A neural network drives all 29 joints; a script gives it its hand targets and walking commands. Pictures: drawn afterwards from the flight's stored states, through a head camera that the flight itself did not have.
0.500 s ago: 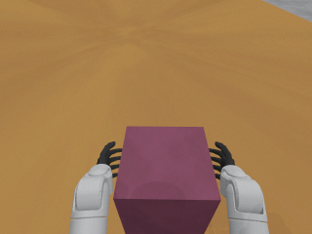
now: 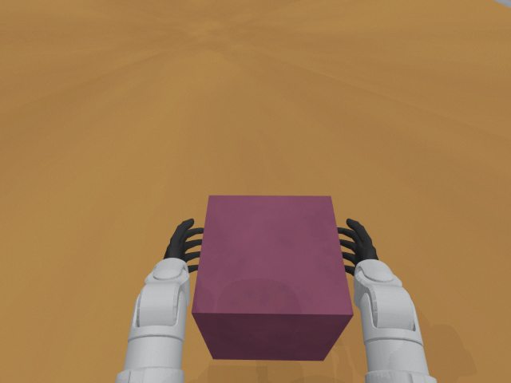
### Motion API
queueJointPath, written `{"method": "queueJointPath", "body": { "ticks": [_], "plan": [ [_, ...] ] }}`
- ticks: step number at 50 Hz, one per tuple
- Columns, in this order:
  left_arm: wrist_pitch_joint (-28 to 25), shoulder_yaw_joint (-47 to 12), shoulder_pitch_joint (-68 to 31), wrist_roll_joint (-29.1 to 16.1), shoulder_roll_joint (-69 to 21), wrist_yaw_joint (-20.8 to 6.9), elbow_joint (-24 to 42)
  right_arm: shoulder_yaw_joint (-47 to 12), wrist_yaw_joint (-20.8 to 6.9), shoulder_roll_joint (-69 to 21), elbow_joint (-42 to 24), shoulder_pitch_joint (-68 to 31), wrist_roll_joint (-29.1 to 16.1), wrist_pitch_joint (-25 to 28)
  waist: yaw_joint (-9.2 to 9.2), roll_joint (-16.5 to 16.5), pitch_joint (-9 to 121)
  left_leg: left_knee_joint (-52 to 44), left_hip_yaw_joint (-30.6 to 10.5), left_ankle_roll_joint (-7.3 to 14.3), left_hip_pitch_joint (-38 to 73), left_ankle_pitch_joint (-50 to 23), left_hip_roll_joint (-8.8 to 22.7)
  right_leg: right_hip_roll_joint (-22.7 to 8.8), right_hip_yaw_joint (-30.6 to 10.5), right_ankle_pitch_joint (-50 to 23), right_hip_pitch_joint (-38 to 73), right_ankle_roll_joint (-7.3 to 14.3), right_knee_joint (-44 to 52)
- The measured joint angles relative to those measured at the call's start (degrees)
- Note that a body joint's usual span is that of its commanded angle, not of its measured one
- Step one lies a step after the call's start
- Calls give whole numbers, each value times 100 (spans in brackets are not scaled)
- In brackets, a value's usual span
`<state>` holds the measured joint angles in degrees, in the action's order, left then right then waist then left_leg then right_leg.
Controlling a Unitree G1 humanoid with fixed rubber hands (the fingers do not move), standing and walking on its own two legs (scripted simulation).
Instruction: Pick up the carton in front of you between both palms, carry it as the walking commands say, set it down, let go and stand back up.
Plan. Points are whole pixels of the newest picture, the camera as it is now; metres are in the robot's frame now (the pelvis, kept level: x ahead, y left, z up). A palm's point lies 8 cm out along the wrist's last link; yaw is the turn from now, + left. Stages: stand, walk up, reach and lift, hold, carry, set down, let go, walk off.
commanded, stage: carry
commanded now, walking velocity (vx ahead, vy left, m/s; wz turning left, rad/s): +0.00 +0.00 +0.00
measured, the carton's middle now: (268, 282) +0.31 +0.00 -0.04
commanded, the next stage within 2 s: hold in 0.28 s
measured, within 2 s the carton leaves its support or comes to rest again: neither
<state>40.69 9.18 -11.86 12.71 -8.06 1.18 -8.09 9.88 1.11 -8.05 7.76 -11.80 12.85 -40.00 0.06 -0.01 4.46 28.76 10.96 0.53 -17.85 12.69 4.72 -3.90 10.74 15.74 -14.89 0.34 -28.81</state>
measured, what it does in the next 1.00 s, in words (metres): stands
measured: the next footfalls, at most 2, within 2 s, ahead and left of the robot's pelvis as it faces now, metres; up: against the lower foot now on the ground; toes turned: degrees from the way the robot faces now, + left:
none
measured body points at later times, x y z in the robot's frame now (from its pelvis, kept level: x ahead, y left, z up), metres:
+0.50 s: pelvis -0.01 -0.01 +0.01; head -0.03 +0.00 +0.46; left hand +0.28 +0.14 +0.04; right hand +0.28 -0.17 +0.04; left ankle +0.02 +0.12 -0.74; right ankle -0.01 -0.12 -0.74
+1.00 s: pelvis -0.04 +0.01 +0.00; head -0.10 +0.02 +0.45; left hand +0.27 +0.14 +0.05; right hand +0.25 -0.16 +0.05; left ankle +0.02 +0.12 -0.74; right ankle -0.01 -0.12 -0.74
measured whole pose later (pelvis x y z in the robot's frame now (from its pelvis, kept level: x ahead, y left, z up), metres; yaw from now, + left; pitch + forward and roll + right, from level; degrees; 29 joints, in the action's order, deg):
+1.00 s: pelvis -0.04 +0.01 +0.00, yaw -4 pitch -10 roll +0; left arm 41.7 14.5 -17.4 18.2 -9.3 -0.9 -16.9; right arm 15.8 -1.5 -9.5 18.1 -18.2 18.1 -40.1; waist 0.4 1.1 -2.2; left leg 23.6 1.8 0.7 -4.9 8.9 0.1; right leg -0.3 -0.9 11.0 -3.7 0.2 -24.3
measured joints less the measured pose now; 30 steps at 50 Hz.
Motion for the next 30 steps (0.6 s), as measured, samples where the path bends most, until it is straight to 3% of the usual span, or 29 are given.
{"method": "queueJointPath", "body": {
  "ticks": [15, 16, 19, 22, 30],
  "plan": [
    [168, -10, 46, 11, 5, 0, -24, -29, 9, 1, 33, 22, 29, -185, 10, -2, -41, -73, -31, -8, 201, -47, 4, 32, 11, 10, 201, 47, 59],
    [152, -20, 82, 20, 10, -6, 25, -55, 8, 1, 17, 36, 27, -160, 2, 19, -204, -215, -202, 32, 399, -108, -77, 90, -149, -117, 368, 125, 167],
    [109, -71, 186, 53, 27, -29, 133, -146, -24, 15, -31, 102, 81, -97, 5, 72, -514, -608, -739, -60, 886, -321, -286, 268, -759, -420, 824, 5, 565],
    [97, -77, 160, 88, 23, -29, 56, -96, -42, 12, 36, 81, 87, -87, 33, 63, -669, -802, -838, -161, 1120, -344, -296, 313, -812, -333, 1032, 5, 691],
    [113, 46, -9, 190, -4, -66, -159, 44, -80, -22, 282, -112, 168, -92, 54, 98, -802, -781, -808, -109, 1271, -431, -269, 346, -853, -430, 1174, 22, 688]
  ]
}}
